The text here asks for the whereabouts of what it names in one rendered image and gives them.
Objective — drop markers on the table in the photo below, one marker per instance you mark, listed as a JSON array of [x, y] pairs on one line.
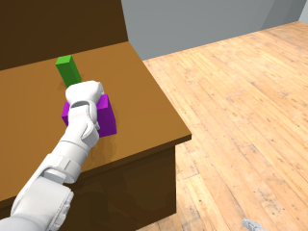
[[128, 180]]

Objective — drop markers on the robot left upper arm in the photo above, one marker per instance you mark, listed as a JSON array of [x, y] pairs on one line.
[[43, 208]]

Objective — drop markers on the robot right hand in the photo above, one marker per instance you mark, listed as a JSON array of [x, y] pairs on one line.
[[252, 225]]

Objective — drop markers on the sponge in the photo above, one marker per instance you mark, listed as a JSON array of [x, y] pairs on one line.
[[105, 116]]

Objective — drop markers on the left robot forearm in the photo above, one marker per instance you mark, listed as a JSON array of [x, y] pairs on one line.
[[64, 164]]

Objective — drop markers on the robot left hand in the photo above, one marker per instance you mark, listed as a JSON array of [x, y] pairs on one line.
[[90, 90]]

